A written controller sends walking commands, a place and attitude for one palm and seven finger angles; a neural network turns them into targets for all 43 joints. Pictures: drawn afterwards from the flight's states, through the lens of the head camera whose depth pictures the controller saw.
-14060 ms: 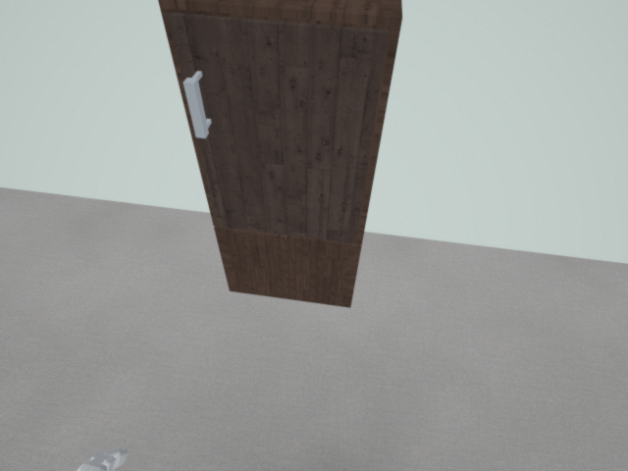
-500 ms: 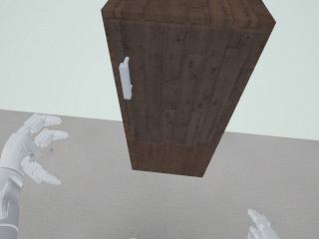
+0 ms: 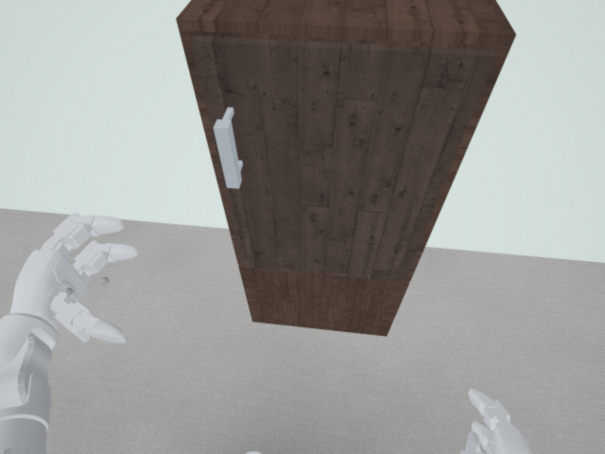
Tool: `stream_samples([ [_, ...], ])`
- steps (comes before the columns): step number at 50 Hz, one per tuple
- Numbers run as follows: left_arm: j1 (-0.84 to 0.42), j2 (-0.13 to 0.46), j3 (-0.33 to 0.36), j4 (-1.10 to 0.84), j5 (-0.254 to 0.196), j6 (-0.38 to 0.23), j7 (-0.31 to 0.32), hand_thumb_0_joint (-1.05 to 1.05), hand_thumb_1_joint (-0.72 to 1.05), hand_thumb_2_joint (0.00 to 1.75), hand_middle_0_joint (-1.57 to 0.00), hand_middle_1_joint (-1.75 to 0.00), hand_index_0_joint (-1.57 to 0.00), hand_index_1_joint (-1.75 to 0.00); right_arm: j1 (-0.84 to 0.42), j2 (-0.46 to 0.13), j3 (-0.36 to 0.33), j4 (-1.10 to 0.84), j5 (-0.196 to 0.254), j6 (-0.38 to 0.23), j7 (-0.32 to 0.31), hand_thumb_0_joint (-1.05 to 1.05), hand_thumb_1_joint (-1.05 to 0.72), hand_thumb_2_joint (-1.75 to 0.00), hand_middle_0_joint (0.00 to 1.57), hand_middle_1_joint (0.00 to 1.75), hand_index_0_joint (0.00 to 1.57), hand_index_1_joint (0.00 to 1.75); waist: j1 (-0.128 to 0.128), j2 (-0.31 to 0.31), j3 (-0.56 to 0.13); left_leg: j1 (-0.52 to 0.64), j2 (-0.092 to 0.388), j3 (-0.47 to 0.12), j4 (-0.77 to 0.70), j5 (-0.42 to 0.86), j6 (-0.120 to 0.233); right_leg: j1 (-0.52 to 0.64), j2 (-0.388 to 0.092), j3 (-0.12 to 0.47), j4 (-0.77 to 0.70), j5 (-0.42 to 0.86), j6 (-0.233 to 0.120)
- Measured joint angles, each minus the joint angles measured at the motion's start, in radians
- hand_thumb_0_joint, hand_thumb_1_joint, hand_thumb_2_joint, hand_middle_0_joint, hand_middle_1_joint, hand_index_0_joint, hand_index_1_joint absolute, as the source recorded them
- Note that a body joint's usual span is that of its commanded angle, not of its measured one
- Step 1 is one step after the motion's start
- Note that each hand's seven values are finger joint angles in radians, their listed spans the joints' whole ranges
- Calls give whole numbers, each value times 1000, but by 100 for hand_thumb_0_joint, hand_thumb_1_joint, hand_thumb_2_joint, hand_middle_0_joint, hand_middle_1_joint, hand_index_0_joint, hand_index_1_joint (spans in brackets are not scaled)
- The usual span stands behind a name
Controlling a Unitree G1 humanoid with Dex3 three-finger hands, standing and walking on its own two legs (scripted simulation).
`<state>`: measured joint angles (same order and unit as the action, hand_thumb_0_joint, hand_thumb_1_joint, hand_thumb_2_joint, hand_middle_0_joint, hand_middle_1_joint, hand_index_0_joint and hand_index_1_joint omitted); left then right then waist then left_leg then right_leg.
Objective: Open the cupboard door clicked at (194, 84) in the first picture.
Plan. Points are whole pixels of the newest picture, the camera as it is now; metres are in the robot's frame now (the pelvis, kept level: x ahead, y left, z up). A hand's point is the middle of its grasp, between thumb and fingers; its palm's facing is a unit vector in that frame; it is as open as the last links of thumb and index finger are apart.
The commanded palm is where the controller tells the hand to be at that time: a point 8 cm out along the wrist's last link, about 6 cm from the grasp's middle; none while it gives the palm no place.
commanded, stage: move the hooked fingers beside the handle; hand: left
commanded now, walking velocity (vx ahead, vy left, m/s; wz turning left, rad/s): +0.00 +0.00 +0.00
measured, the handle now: (231, 148) +0.58 +0.16 +0.07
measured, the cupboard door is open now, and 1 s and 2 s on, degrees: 0 0 0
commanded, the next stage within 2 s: none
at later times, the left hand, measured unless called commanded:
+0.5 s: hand (135, 234) +0.37 +0.25 +0.08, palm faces -0.06 -1.00 +0.01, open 14.0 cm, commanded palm +0.36 +0.31 +0.09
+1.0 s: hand (165, 196) +0.45 +0.24 +0.08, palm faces -0.06 -1.00 +0.01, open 14.0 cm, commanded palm +0.43 +0.29 +0.08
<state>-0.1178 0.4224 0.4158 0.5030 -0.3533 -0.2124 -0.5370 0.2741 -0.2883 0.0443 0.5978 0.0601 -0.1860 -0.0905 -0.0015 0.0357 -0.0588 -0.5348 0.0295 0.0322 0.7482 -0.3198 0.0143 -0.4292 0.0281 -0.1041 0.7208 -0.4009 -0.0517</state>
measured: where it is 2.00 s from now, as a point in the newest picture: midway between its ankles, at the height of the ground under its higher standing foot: outside the picture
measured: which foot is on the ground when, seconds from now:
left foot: down 0.00-1.00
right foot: down 0.00-1.00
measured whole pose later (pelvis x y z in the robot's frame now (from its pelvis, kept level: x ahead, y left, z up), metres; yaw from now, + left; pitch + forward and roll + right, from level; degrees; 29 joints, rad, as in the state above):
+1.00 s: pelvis +0.00 +0.03 -0.01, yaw -2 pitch +13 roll -2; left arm -0.68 0.46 0.36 0.99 -0.19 -0.32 -0.37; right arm 0.37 -0.28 0.03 0.64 0.03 -0.02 -0.04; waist -0.10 0.01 -0.07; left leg -0.70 0.02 0.06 0.83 -0.35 0.05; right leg -0.60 0.02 -0.08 0.79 -0.41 -0.02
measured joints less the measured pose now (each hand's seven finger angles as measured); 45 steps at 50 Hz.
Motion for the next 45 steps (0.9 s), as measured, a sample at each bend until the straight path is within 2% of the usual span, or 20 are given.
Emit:
stream_samples([
  [7, -119, 13, -15, 86, 28, -24, 17, -1, -50, 30, -30, -120, -30, -120, -6, 0, 1, 23, 0, 12, -8, 2, -91, -90, 20, 30, 21, 30, -14, -9, 12, -23, -1, -3, 11, 0, 3, -20, -1, -3, 8, 2, 2],
  [14, -190, 33, -6, 156, 39, -14, 19, -1, -50, 30, -30, -120, -30, -120, 23, 2, -3, 17, -1, 38, 2, 2, -91, -90, 20, 30, 21, 30, -37, -16, -1, -33, 1, 16, 9, -4, 11, -38, -1, 17, 6, 5, 9],
  [21, -222, 20, -26, 180, 50, -24, 48, -1, -50, 30, -30, -120, -30, -120, 57, -1, -12, 10, -2, 66, 14, 1, -91, -90, 20, 30, 21, 30, -40, -12, -7, -45, -6, 24, 15, -11, 23, -49, -9, 25, 9, 3, 21],
  [28, -306, 0, -55, 239, 88, -43, 93, -1, -50, 30, -30, -120, -30, -120, 51, 8, -5, 22, -10, 88, 19, 1, -91, -90, 20, 30, 21, 30, -47, -18, -1, -74, -13, 21, 31, -13, 32, -73, -16, 21, 20, 2, 29],
  [35, -421, 28, -49, 340, 122, -66, 122, -1, -50, 30, -30, -120, -30, -120, 50, 16, 0, 29, -19, 106, 25, 1, -91, -90, 21, 30, 21, 30, -68, -26, -2, -106, -11, 22, 49, -18, 36, -102, -14, 22, 31, 2, 32],
  [45, -523, 48, -61, 464, 138, -69, 131, -1, -50, 30, -30, -120, -30, -120, 84, 7, -7, 33, -22, 153, 41, 1, -91, -90, 21, 30, 21, 30, -86, -20, -19, -142, -9, 27, 69, -28, 41, -139, -14, 28, 48, -4, 37],
])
